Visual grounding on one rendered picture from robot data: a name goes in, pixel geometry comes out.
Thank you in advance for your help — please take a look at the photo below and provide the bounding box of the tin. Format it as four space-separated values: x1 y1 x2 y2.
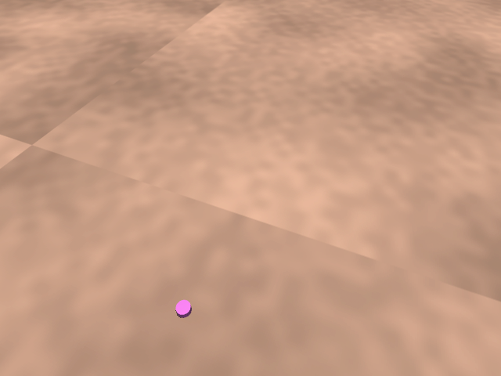
176 300 192 318

